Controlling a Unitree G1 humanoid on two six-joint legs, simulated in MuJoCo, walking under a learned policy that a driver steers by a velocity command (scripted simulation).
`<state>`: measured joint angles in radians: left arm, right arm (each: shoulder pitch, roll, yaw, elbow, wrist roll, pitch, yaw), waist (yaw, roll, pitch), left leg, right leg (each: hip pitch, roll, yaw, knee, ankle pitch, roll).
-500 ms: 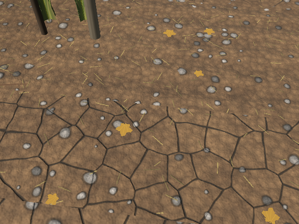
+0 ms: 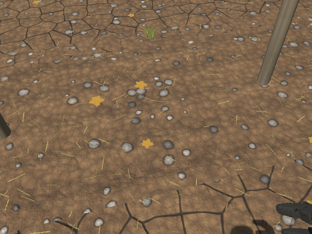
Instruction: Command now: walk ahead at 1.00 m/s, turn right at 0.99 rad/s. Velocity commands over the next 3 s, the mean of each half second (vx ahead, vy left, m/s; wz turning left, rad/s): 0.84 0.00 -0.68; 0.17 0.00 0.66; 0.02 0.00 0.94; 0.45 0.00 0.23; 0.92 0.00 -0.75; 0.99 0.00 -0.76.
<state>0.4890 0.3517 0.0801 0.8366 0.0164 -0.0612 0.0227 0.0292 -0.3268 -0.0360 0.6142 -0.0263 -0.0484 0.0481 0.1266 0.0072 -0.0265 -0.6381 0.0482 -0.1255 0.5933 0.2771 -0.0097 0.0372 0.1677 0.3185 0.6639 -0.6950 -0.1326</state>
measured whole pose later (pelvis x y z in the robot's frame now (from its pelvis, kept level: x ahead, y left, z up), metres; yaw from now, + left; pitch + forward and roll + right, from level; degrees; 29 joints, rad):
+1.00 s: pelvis +0.60 +0.13 -0.14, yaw +5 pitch +3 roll -2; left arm 0.02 0.29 0.07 0.77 -0.01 -0.02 0.03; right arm 0.18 -0.31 -0.09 0.65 0.00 0.01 0.02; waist -0.03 0.00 0.09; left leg -0.48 -0.05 -0.01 0.59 -0.16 0.08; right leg -0.48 -0.01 0.03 1.19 -0.51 0.03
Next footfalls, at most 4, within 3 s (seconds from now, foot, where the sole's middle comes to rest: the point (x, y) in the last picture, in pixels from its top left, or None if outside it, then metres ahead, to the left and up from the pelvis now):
0.10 left None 0.24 0.19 -0.90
0.48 right None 0.54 -0.02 -0.90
0.88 left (142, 197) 0.72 0.21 -0.90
1.38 right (179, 187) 0.79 0.02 -0.90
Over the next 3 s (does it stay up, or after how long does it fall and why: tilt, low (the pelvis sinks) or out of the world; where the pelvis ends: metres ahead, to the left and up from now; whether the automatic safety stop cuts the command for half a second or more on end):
stays up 1.53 0.42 -0.13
